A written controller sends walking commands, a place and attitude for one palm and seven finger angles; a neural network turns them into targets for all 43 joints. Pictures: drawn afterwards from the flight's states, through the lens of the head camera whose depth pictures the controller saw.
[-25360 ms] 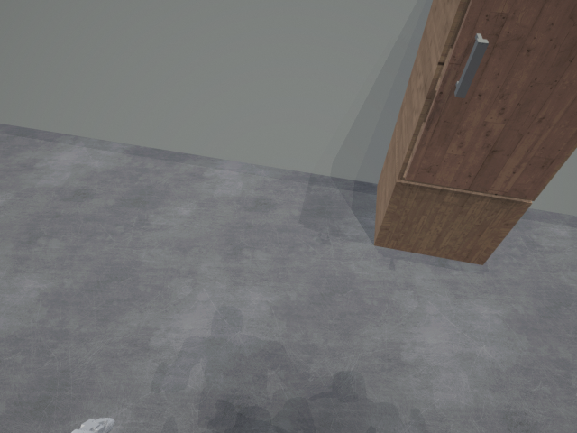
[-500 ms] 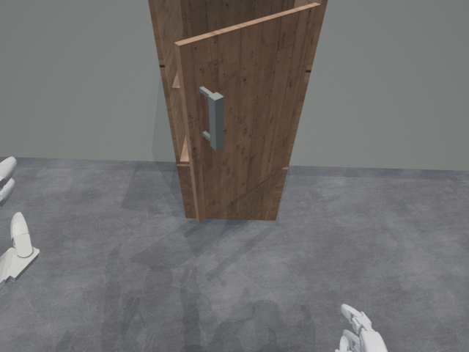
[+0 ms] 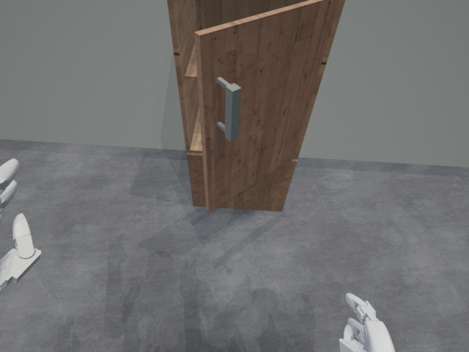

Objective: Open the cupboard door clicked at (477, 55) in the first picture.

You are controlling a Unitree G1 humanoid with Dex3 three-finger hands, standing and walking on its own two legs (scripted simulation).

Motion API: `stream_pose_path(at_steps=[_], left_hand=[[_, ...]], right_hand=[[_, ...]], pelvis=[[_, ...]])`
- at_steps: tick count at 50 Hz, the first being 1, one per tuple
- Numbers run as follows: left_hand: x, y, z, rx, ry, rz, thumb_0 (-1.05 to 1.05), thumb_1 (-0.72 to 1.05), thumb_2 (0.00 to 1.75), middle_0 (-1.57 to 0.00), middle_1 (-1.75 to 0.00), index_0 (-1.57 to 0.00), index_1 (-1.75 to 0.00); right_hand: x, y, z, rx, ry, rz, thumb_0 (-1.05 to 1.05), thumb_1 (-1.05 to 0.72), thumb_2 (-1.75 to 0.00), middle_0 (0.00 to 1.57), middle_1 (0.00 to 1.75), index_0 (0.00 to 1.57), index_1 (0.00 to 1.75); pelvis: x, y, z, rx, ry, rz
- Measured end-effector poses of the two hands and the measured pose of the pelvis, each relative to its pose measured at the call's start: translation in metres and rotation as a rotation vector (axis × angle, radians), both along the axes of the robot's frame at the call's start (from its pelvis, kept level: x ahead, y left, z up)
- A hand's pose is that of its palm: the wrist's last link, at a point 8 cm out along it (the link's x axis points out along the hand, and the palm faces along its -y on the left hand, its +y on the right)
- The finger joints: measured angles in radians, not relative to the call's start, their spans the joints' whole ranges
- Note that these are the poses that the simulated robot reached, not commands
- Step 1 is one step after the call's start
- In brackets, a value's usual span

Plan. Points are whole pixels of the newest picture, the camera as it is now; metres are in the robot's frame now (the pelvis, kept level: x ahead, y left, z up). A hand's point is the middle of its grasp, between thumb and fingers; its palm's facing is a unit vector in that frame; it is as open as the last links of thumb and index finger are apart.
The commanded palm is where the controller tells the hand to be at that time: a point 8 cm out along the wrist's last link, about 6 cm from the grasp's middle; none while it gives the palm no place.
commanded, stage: let the arm hang, fingers relaxed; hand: left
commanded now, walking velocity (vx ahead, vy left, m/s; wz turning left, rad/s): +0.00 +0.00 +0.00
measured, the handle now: (226, 109) +0.61 +0.06 +0.07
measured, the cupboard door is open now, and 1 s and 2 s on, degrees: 41 41 41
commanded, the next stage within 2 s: look to check the result in 1.18 s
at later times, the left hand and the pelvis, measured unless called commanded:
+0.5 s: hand out of the picture -0.04 +0.15 -0.19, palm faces +0.03 -0.99 -0.12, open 7.3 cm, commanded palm none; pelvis -0.01 -0.01 +0.00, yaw +2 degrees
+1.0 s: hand out of the picture +0.05 +0.22 -0.16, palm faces +0.05 -0.95 -0.32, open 7.4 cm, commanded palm none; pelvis +0.00 -0.02 +0.00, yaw +2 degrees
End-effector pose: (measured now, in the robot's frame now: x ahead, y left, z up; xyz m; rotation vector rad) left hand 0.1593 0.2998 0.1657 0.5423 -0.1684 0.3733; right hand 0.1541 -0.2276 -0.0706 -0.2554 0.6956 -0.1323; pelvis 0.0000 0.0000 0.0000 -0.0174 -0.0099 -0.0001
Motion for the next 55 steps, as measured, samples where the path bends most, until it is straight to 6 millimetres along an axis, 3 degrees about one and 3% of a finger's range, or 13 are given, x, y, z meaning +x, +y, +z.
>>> stream_pose_path(at_steps=[5,7,10,13,15,17,20,23,27,33,37,43,55], left_hand=[[0.001,0.003,-0.009,0.009,0.040,-0.005,0.01,0.88,0.90,-0.21,-0.30,-0.21,-0.31],[0.010,0.011,-0.051,-0.041,0.209,0.004,0.00,0.89,0.90,-0.21,-0.30,-0.21,-0.30],[0.005,0.014,-0.144,-0.178,0.586,0.071,0.00,0.89,0.90,-0.20,-0.30,-0.20,-0.30],[-0.032,-0.005,-0.226,-0.306,0.939,0.110,0.00,0.90,0.90,-0.20,-0.29,-0.20,-0.30],[-0.065,-0.026,-0.266,-0.385,1.124,0.117,0.00,0.90,0.90,-0.20,-0.29,-0.20,-0.30],[-0.099,-0.048,-0.294,-0.461,1.271,0.119,0.01,0.90,0.90,-0.20,-0.29,-0.20,-0.30],[-0.145,-0.077,-0.317,-0.564,1.428,0.133,0.01,0.90,0.90,-0.20,-0.29,-0.20,-0.30],[-0.184,-0.092,-0.324,-0.636,1.525,0.180,0.01,0.91,0.90,-0.21,-0.30,-0.21,-0.30],[-0.218,-0.093,-0.321,-0.671,1.593,0.262,0.01,0.91,0.90,-0.21,-0.30,-0.21,-0.30],[-0.230,-0.071,-0.310,-0.621,1.596,0.356,0.00,0.90,0.90,-0.21,-0.30,-0.21,-0.30],[-0.215,-0.053,-0.303,-0.568,1.547,0.376,0.00,0.90,0.90,-0.21,-0.30,-0.20,-0.30],[-0.171,-0.037,-0.294,-0.510,1.435,0.352,0.00,0.90,0.90,-0.20,-0.29,-0.20,-0.30],[-0.093,-0.040,-0.283,-0.467,1.287,0.244,0.00,0.90,0.90,-0.20,-0.29,-0.20,-0.30]], right_hand=[[0.000,0.002,-0.007,0.020,0.013,0.017,0.02,-0.90,-0.89,0.21,0.30,0.21,0.30],[-0.001,-0.002,-0.023,0.037,0.076,0.051,0.01,-0.90,-0.89,0.21,0.30,0.21,0.30],[-0.009,-0.013,-0.046,0.040,0.186,0.050,0.01,-0.90,-0.89,0.21,0.30,0.21,0.30],[-0.028,-0.026,-0.055,0.033,0.269,0.015,0.01,-0.90,-0.89,0.21,0.30,0.21,0.30],[-0.045,-0.035,-0.057,0.016,0.329,-0.010,0.01,-0.90,-0.89,0.21,0.30,0.21,0.30],[-0.065,-0.043,-0.057,-0.007,0.402,-0.034,0.01,-0.91,-0.89,0.21,0.30,0.21,0.30],[-0.097,-0.052,-0.057,-0.038,0.521,-0.065,0.01,-0.91,-0.89,0.20,0.30,0.21,0.30],[-0.126,-0.055,-0.057,-0.055,0.629,-0.088,0.01,-0.91,-0.89,0.20,0.30,0.20,0.30],[-0.151,-0.053,-0.060,-0.048,0.721,-0.104,0.01,-0.91,-0.89,0.20,0.30,0.20,0.30],[-0.157,-0.040,-0.069,0.006,0.739,-0.104,0.01,-0.91,-0.89,0.20,0.30,0.20,0.30],[-0.146,-0.032,-0.076,0.042,0.707,-0.092,0.01,-0.91,-0.89,0.20,0.30,0.20,0.30],[-0.123,-0.030,-0.079,0.064,0.645,-0.073,0.01,-0.91,-0.89,0.20,0.30,0.21,0.30],[-0.081,-0.059,-0.064,0.007,0.550,-0.076,0.01,-0.91,-0.89,0.20,0.30,0.21,0.30]], pelvis=[[-0.001,0.001,-0.001,-0.006,0.012,0.008],[-0.004,0.004,-0.005,-0.005,0.025,0.024],[-0.009,0.006,-0.010,0.004,0.024,0.029],[-0.012,0.003,-0.012,0.010,0.012,0.025],[-0.014,0.000,-0.011,0.011,0.002,0.025],[-0.015,-0.003,-0.010,0.010,-0.006,0.026],[-0.015,-0.006,-0.008,0.007,-0.013,0.031],[-0.015,-0.008,-0.005,0.003,-0.014,0.038],[-0.014,-0.011,-0.003,0.000,-0.015,0.045],[-0.013,-0.015,-0.002,0.001,-0.024,0.048],[-0.012,-0.016,-0.002,0.003,-0.030,0.046],[-0.009,-0.017,-0.002,0.008,-0.034,0.043],[0.002,-0.020,0.002,0.017,-0.035,0.036]])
